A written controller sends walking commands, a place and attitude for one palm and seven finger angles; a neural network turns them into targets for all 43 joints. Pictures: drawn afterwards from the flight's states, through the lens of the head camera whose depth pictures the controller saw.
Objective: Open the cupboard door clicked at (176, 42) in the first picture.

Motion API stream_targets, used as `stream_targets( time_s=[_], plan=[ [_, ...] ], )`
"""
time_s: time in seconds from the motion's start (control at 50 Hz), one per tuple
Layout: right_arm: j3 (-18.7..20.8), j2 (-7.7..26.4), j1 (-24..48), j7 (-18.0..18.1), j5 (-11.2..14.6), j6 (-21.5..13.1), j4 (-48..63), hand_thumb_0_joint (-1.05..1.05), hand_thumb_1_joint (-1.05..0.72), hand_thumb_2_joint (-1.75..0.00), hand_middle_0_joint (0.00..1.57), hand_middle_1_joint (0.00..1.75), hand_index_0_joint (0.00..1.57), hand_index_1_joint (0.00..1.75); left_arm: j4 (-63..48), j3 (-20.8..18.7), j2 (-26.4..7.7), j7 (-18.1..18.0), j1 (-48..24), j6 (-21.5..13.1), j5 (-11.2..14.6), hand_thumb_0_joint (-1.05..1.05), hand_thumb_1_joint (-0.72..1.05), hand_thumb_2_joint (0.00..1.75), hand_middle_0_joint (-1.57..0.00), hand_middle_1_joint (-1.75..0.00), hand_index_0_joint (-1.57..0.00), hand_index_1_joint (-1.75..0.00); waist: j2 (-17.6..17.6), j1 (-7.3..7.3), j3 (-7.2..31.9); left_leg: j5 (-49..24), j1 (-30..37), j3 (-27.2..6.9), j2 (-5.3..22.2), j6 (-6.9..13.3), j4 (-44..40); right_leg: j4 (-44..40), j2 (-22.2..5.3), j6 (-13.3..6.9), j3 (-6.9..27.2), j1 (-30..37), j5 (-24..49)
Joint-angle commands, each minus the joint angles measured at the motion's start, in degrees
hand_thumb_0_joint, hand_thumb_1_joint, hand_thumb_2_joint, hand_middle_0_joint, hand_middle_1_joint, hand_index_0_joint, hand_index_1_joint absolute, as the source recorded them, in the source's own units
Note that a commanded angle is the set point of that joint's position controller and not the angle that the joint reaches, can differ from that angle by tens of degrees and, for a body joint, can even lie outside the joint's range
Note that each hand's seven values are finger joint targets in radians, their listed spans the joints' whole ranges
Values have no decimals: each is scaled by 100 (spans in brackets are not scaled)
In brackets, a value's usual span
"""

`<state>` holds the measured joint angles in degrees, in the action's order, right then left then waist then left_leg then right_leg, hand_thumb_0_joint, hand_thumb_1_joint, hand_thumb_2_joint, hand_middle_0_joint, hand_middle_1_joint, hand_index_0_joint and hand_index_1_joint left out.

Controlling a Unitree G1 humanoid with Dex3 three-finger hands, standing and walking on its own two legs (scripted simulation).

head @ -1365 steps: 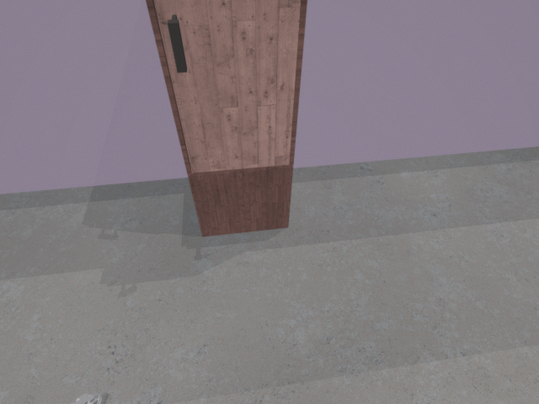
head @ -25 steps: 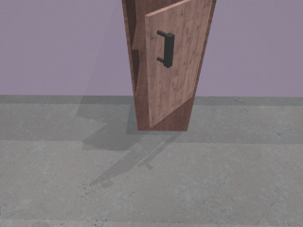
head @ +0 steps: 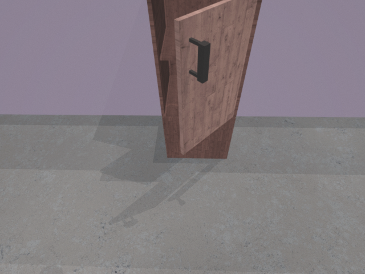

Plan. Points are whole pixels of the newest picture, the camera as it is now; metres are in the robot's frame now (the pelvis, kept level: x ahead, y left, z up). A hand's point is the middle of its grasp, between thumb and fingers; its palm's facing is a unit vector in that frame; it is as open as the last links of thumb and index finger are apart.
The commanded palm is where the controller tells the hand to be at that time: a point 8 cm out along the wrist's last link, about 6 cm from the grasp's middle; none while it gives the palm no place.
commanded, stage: walk to a spot facing it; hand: left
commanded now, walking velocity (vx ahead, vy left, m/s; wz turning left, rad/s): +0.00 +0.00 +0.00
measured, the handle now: (197, 60) +0.67 -0.01 +0.12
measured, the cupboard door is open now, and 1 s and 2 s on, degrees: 45 45 45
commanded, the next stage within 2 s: none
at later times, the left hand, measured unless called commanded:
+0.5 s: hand out of the picture +0.08 +0.20 -0.18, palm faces -0.12 -0.97 -0.22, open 7.3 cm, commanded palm none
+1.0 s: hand (134, 270) +0.17 +0.15 -0.19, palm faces -0.43 -0.87 -0.23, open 7.4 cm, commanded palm none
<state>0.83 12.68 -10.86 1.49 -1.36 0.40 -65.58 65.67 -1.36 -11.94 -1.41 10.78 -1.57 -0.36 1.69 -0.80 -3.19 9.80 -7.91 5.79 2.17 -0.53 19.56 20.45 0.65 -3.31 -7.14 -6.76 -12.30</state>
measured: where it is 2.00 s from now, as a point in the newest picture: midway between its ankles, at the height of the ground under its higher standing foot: outside the picture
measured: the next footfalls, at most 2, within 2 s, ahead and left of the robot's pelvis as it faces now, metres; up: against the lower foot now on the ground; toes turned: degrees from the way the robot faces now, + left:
right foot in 0.68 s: +0.00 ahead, -0.14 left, +0.00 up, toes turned -20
left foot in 0.94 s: +0.10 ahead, +0.10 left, +0.00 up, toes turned -25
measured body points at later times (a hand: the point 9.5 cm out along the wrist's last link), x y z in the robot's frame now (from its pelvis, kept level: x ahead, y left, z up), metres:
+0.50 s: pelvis +0.00 +0.02 -0.01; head +0.05 +0.01 +0.44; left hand +0.09 +0.25 -0.16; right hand -0.02 -0.23 -0.16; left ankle +0.01 +0.12 -0.75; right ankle -0.04 -0.08 -0.70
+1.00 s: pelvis +0.00 +0.00 -0.02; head +0.06 -0.02 +0.42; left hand +0.19 +0.19 -0.17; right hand -0.02 -0.28 -0.15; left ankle +0.06 +0.12 -0.75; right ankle -0.06 -0.11 -0.72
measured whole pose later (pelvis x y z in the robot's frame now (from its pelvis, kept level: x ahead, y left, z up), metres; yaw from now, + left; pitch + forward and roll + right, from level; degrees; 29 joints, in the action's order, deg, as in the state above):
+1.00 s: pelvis +0.00 +0.00 -0.02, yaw -30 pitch +1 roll +0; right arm 2.4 12.0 -6.5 2.3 -1.8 0.2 -49.1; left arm 53.5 -5.3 -14.0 0.5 8.6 4.0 -1.0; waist -2.1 0.6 -7.0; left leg 17.5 -17.3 3.5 3.9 -1.1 34.9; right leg 51.0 2.7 1.2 4.3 -25.8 -27.0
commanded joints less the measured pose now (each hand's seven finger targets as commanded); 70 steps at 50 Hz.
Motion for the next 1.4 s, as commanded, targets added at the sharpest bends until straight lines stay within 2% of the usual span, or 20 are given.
stream_targets(
  time_s=[0.0,0.32,0.4,0.44,0.6,0.62,0.64,0.66,0.72,0.86,0.88,0.9,0.92,0.94,1.02,1.12,1.16,1.18,1.26,1.38],
  plan=[
    [115,858,-25,5,16,-86,219,0,-90,-90,20,30,20,30,-224,-173,-1034,-23,20,-95,-21,0,90,90,-20,-30,-20,-30,-99,16,93,-447,96,-619,567,180,-310,-602,-863,4,884,-137,774],
    [317,418,-380,95,42,158,869,0,-90,-90,20,30,20,30,-861,-475,-970,-2,-28,298,-86,0,90,90,-20,-30,-20,-30,-522,-89,41,663,-176,-10,456,0,963,-8,-1048,-378,2043,-1068,1305],
    [429,953,-786,174,-64,15,937,0,-90,-90,20,30,20,30,-1259,-456,-595,124,-284,400,-92,0,90,90,-20,-30,-20,-30,1278,-201,212,-669,436,-1508,2582,1115,-623,3606,16,275,762,-2361,-1877],
    [405,885,-524,177,-85,-54,1087,0,-90,-90,20,30,20,30,-1297,-502,-455,191,-264,394,-97,0,90,90,-20,-30,-20,-30,394,27,229,-1173,372,-957,2357,1143,-334,4214,-258,346,889,-2543,-1752],
    [514,978,-291,71,-58,24,1255,0,-90,-90,20,30,20,30,-1382,-497,-387,245,139,335,-103,0,90,90,-20,-30,-20,-30,605,184,440,-1111,-88,559,1865,369,880,1425,-167,309,114,-861,-415],
    [514,912,-147,52,-14,51,1370,0,-90,-90,20,30,20,30,-1315,-553,-624,218,449,297,-116,0,90,90,-20,-30,-20,-30,72,375,455,-500,-540,725,1548,130,1591,668,-323,191,441,-309,573],
    [462,507,-105,13,60,92,1592,0,-90,-90,20,30,20,30,-1296,-673,-1284,129,572,228,-180,0,90,90,-20,-30,-20,-30,-1741,429,498,1528,-1838,1075,707,-240,2790,-70,-1673,-365,2533,371,1779],
    [403,455,282,-6,80,159,1800,0,-90,-90,20,30,20,30,-1241,-721,-1626,70,848,235,-95,0,90,90,-20,-30,-20,-30,-1899,709,348,2949,-2292,349,287,-280,3969,-282,-2306,-1016,3301,74,2395],
    [403,441,392,29,80,157,1802,0,-90,-90,20,30,20,30,-1425,-668,-1222,-64,159,268,-132,0,90,90,-20,-30,-20,-30,-1577,298,478,2161,-2552,-548,392,-251,4572,189,-1654,-979,2886,55,2066],
    [338,340,-273,84,128,56,1618,0,-90,-90,20,30,20,30,-1603,-622,-1171,38,-251,328,-85,0,90,90,-20,-30,-20,-30,-919,-119,683,796,-458,-281,-80,-227,1232,691,-946,-414,2664,-847,2126],
    [383,553,-488,110,104,7,1588,0,-90,-90,20,30,20,30,-1661,-575,-986,65,-344,347,-58,0,90,90,-20,-30,-20,-30,-487,-244,709,491,272,-649,287,-106,397,1062,-580,-96,2375,-1499,1375],
    [474,1168,-540,138,-5,-63,1640,0,-90,-90,20,30,20,30,-1825,-497,-610,137,-253,375,5,0,90,90,-20,-30,-20,-30,1141,-219,639,46,762,-2192,1694,430,-249,2083,197,301,1599,-2557,-474],
    [521,1444,-571,169,-62,-50,1733,0,-90,-90,20,30,20,30,-1964,-476,-645,192,-402,354,-32,0,90,90,-20,-30,-20,-30,1536,-275,495,-720,416,-2840,2702,1085,-458,3510,230,506,932,-2759,-2294],
    [481,1376,-487,140,-96,-70,1797,0,-90,-90,20,30,20,30,-1963,-514,-778,237,-464,356,-95,0,90,90,-20,-30,-20,-30,787,-257,447,-632,-90,-2685,2632,1290,-388,4343,35,512,1094,-2602,-2194],
    [411,1039,19,122,-124,-56,1972,0,-90,-90,20,30,20,30,-1927,-433,-540,343,-470,387,-76,0,90,90,-20,-30,-20,-30,1123,25,301,-2459,20,-692,1667,751,367,3573,-193,594,562,-2228,-1787],
    [500,1231,-43,52,-16,30,1947,0,-90,-90,20,30,20,30,-1781,-453,-729,354,189,285,-61,0,90,90,-20,-30,-20,-30,764,248,633,-1421,-454,-36,1396,182,1443,820,34,370,116,-312,58],
    [368,582,360,-14,104,76,2349,0,-90,-90,20,30,20,30,-1632,-674,-1835,184,739,204,-125,0,90,90,-20,-30,-20,-30,-2022,607,602,2817,-2566,260,147,-375,3807,-191,-2300,-748,3403,650,2686],
    [338,757,308,-9,84,122,2364,0,-90,-90,20,30,20,30,-1621,-663,-1921,135,865,220,-78,0,90,90,-20,-30,-20,-30,-1350,675,644,2788,-2516,-440,265,-302,4348,-65,-2456,-1138,3374,388,2330],
    [341,579,358,31,110,119,2048,0,-90,-90,20,30,20,30,-1769,-569,-1277,6,111,257,-108,0,90,90,-20,-30,-20,-30,-1134,252,751,1979,-2285,-563,303,-381,4202,399,-1474,-880,2521,178,2859],
    [323,424,-207,6,109,83,1854,0,-90,-90,20,30,20,30,-1744,-560,-1301,78,-183,315,-120,0,90,90,-20,-30,-20,-30,-1006,-25,626,1261,-857,-321,-45,-286,1848,218,-1065,-569,2749,-798,610]
  ],
)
